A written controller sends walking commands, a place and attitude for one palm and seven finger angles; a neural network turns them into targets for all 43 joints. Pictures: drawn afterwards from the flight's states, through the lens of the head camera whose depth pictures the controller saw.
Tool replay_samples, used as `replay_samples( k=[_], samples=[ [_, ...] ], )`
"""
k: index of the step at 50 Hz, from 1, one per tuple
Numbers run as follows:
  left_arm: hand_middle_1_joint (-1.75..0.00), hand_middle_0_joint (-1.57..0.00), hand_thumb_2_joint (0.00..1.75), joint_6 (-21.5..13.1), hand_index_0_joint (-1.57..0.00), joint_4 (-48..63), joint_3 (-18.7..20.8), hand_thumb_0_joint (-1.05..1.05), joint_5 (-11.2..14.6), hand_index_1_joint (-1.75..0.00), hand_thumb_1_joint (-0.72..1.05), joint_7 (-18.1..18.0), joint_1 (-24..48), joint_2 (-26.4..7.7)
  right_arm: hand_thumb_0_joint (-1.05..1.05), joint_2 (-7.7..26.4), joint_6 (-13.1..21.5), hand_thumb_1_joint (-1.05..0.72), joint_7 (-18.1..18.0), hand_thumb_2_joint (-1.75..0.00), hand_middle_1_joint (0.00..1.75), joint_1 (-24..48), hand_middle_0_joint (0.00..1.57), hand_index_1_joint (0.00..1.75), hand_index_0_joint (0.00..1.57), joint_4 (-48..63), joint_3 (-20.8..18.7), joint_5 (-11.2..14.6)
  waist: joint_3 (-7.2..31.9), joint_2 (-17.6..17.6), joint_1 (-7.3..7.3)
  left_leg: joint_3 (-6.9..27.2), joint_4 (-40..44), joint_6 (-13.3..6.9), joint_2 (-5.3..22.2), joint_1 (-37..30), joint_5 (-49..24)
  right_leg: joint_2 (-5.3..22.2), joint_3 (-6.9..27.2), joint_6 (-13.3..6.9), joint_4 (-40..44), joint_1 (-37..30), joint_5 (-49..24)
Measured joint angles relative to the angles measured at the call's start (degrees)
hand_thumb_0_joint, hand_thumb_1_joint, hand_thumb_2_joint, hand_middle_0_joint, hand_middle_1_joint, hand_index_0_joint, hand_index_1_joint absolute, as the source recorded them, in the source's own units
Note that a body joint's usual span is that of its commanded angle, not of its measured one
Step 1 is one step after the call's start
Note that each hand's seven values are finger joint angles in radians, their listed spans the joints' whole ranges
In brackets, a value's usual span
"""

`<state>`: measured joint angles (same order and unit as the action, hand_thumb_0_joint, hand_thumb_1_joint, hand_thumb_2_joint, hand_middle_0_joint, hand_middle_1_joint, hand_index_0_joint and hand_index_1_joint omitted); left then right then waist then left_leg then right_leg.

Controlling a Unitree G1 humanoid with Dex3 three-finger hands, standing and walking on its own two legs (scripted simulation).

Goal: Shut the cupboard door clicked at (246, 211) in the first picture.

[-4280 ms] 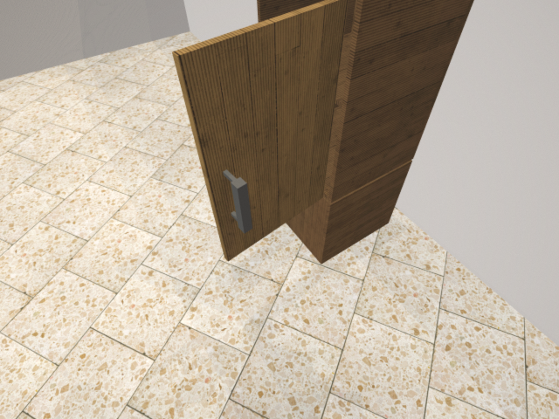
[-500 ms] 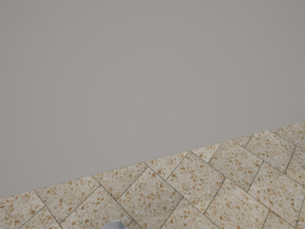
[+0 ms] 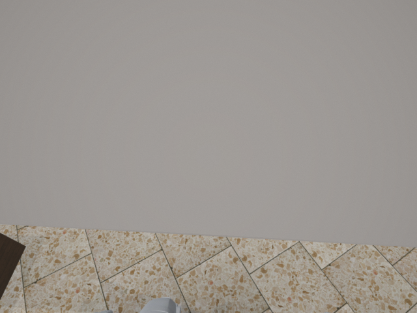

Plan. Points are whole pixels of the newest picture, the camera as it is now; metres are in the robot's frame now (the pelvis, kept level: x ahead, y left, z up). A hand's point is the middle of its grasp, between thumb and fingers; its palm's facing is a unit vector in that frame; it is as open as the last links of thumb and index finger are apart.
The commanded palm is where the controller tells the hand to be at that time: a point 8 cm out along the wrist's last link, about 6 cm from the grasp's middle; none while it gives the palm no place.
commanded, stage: turn to face it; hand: left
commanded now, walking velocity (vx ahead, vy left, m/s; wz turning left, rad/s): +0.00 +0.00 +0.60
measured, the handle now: out of the picture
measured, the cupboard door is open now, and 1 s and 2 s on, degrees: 97 97 97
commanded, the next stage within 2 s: none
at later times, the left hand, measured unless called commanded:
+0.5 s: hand out of the picture +0.06 +0.17 -0.16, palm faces +0.30 -0.90 -0.30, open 7.4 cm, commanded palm none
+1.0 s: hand out of the picture +0.02 +0.14 -0.16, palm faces +0.59 -0.74 -0.31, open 7.4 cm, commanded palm none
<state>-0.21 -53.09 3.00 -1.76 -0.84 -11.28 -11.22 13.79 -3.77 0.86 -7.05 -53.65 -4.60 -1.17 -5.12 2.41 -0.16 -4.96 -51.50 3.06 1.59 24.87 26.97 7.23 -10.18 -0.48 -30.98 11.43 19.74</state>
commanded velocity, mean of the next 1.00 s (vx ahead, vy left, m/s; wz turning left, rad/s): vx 0.00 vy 0.00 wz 0.60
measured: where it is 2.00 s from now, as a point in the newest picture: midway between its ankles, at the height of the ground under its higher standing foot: outside the picture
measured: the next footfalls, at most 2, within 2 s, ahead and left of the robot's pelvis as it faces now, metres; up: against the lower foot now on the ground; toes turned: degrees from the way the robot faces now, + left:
left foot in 0.12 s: +0.06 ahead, +0.13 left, +0.00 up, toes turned +10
right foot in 0.36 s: +0.12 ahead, -0.16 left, +0.00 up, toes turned +10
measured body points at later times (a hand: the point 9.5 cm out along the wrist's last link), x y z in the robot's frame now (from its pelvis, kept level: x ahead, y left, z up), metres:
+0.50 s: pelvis +0.04 -0.06 -0.01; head +0.10 -0.06 +0.44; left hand +0.04 +0.22 -0.14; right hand +0.21 -0.28 -0.16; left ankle -0.02 +0.07 -0.67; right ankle +0.08 -0.16 -0.74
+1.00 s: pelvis +0.08 -0.09 -0.01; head +0.13 -0.07 +0.43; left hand -0.01 +0.18 -0.14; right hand +0.31 -0.25 -0.16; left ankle -0.02 +0.02 -0.68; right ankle +0.15 -0.18 -0.74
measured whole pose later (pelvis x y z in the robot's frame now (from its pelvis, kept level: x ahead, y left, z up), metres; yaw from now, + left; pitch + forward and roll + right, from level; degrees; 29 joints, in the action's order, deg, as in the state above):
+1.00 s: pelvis +0.08 -0.09 -0.01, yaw +38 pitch +0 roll +1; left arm 1.3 -49.4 3.3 -1.5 -0.9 -9.6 -13.1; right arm 15.3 -4.9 0.7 -7.8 -52.3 -5.3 -1.3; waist -6.9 -1.3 -0.7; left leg 2.8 -59.3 2.1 -0.2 26.9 28.7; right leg 4.9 -5.8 0.2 -36.9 17.4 19.3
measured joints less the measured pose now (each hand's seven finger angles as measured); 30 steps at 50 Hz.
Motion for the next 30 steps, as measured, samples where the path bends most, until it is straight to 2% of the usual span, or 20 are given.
replay_samples(
  k=[2,4,5,6,7,8,11,14,17,18,19,20,22,24,26,30],
  samples=[
    [-0.30,-0.20,0.90,-0.16,-0.20,-0.20,-0.12,0.00,0.05,-0.30,0.90,0.13,-0.72,-0.33,0.01,0.21,0.35,-0.91,0.12,-0.90,0.30,1.19,0.20,0.30,0.20,0.86,0.33,0.09,-0.73,0.77,0.33,-1.10,6.55,-0.23,-0.39,-2.18,-1.89,0.76,-1.13,0.25,-0.32,-0.37,0.69],
    [-0.30,-0.20,0.90,-0.03,-0.20,-0.49,-0.09,0.00,0.34,-0.30,0.90,0.30,-1.60,-0.80,0.01,0.46,0.85,-0.91,0.21,-0.90,0.29,2.20,0.20,0.30,0.20,1.81,0.68,0.03,-1.25,1.19,0.40,-2.12,13.89,-0.84,-1.01,-5.01,-6.74,1.49,-2.31,0.67,-2.63,-0.12,2.38],
    [-0.30,-0.20,0.90,0.17,-0.20,-0.57,-0.05,0.00,0.56,-0.30,0.90,0.39,-2.24,-0.98,0.01,0.79,1.25,-0.91,0.30,-0.90,0.30,2.46,0.20,0.30,0.20,2.42,0.86,-0.10,-1.23,0.89,0.36,-2.52,17.70,-1.66,-0.87,-6.79,-12.59,1.67,-2.85,1.00,-5.50,0.80,3.48],
    [-0.30,-0.20,0.90,0.61,-0.20,-0.56,-0.03,0.00,0.83,-0.30,0.90,0.52,-2.86,-1.01,0.01,1.42,1.86,-0.91,0.38,-0.90,0.30,2.39,0.20,0.30,0.20,3.22,0.91,-0.30,-0.77,-0.38,0.12,-1.68,19.39,-4.05,-0.10,-7.61,-15.90,1.20,-2.94,2.01,-10.72,2.96,4.56],
    [-0.30,-0.20,0.90,1.42,-0.20,-0.74,0.02,0.00,0.90,-0.30,0.90,0.45,-2.50,-1.70,0.01,1.19,2.38,-0.91,0.23,-0.90,0.30,2.56,0.20,0.30,0.20,3.48,0.82,-0.34,-1.12,-0.02,-0.07,-1.05,17.58,-4.82,-0.30,-6.93,-13.24,1.16,-0.90,2.92,-17.22,5.52,7.58],
    [-0.30,-0.20,0.90,2.36,-0.20,-0.80,0.21,0.00,0.84,-0.30,0.90,0.25,-1.80,-2.48,0.01,0.78,2.66,-0.91,0.05,-0.90,0.30,2.50,0.20,0.30,0.20,3.60,0.99,-0.34,-1.61,0.62,0.06,-0.43,15.88,-4.65,-0.57,-6.42,-10.86,0.65,1.71,3.68,-23.11,8.00,10.27],
    [-0.30,-0.20,0.90,3.90,-0.20,-0.68,0.89,0.00,0.85,-0.30,0.90,-0.09,0.99,-3.58,0.01,0.10,2.66,-0.91,-0.75,-0.90,0.30,1.08,0.20,0.30,0.20,3.38,1.59,-0.48,-2.29,0.32,0.36,2.59,16.04,-2.78,-0.56,-6.43,-9.63,-1.35,6.12,4.92,-31.45,13.14,11.07],
    [-0.30,-0.20,0.90,3.81,-0.20,0.95,1.04,0.01,1.04,-0.30,0.91,0.49,2.81,-3.49,0.01,0.14,1.73,-0.91,-0.96,-0.90,0.30,-0.19,0.20,0.30,0.20,2.35,1.75,-0.69,-2.43,-1.66,0.55,5.75,17.81,-1.50,-0.04,-6.83,-11.18,-2.43,7.68,4.95,-26.77,13.96,9.22],
    [-0.30,-0.20,0.90,2.78,-0.20,2.78,0.93,0.00,1.05,-0.30,0.91,0.98,3.02,-3.29,0.01,0.28,0.52,-0.91,-0.72,-0.90,0.30,-1.16,0.20,0.30,0.20,1.55,1.44,-0.69,-1.72,-3.61,0.34,8.79,16.99,-0.26,0.49,-5.98,-10.93,-3.60,7.60,4.61,-14.34,10.52,4.71],
    [-0.30,-0.20,0.90,2.20,-0.20,3.60,0.84,0.00,0.91,-0.30,0.91,1.07,2.47,-3.60,0.01,0.17,0.10,-0.91,-0.59,-0.90,0.30,-1.62,0.20,0.30,0.20,1.56,1.25,-0.52,-1.02,-3.39,0.36,9.41,15.62,-0.10,0.06,-5.01,-10.19,-3.39,7.63,4.21,-8.35,8.57,3.21],
    [-0.30,-0.20,0.90,1.56,-0.20,4.09,0.88,0.00,0.59,-0.30,0.91,0.92,2.10,-3.78,0.01,0.10,-0.27,-0.91,-0.44,-0.90,0.30,-1.62,0.20,0.30,0.20,1.50,0.92,-0.31,-0.78,-2.94,0.55,9.44,12.42,-0.25,-0.54,-3.54,-6.39,-2.93,7.52,2.73,-6.70,8.52,-0.48],
    [-0.30,-0.20,0.90,1.34,-0.20,4.10,0.71,0.00,0.40,-0.30,0.91,0.70,2.12,-3.42,0.01,0.42,-0.62,-0.91,-0.29,-0.90,0.30,-1.37,0.20,0.30,0.20,1.41,0.50,-0.21,-1.17,-3.35,0.36,9.49,7.09,-0.65,-0.90,-1.79,-1.97,-2.69,6.72,1.68,-7.88,8.71,-1.07],
    [-0.30,-0.20,0.90,1.43,-0.20,3.96,0.34,0.00,0.20,-0.30,0.90,0.28,1.66,-2.32,0.01,1.03,-1.08,-0.91,-0.07,-0.90,0.30,-0.96,0.20,0.30,0.20,1.19,-0.23,-0.14,-1.64,-3.94,-0.10,8.25,-5.05,-1.13,-1.45,1.62,1.57,-2.02,5.08,0.79,-8.13,7.74,-0.23],
    [-0.30,-0.20,0.90,1.70,-0.20,3.60,0.11,0.00,0.05,-0.30,0.90,-0.10,0.86,-1.41,0.01,1.06,-1.13,-0.91,0.12,-0.90,0.30,-0.59,0.20,0.30,0.20,1.09,-0.48,-0.08,-1.74,-3.50,-0.55,5.68,-10.57,-0.75,-1.06,2.72,1.86,-1.30,3.85,0.66,-5.97,6.02,-0.37],
    [-0.30,-0.20,0.90,1.63,-0.20,3.17,-0.12,0.00,-0.02,-0.30,0.90,-0.16,0.27,-0.93,0.01,0.57,-0.89,-0.91,0.33,-0.90,0.30,-0.37,0.20,0.30,0.20,1.29,-0.27,0.10,-1.80,-2.15,-0.80,3.04,-7.70,-0.20,-0.65,1.33,2.03,-0.36,2.75,0.69,-3.56,4.48,-1.21],
    [-0.30,-0.20,0.90,1.07,-0.20,2.57,-0.53,0.00,0.09,-0.30,0.90,0.22,-0.43,-0.48,0.01,-0.20,-0.06,-0.91,0.61,-0.90,0.30,0.13,0.20,0.30,0.20,1.94,0.54,0.40,-2.02,0.15,-0.40,-0.28,6.86,-0.13,-0.89,-4.03,-0.95,1.36,0.17,1.00,-2.40,3.18,-1.19]
  ],
)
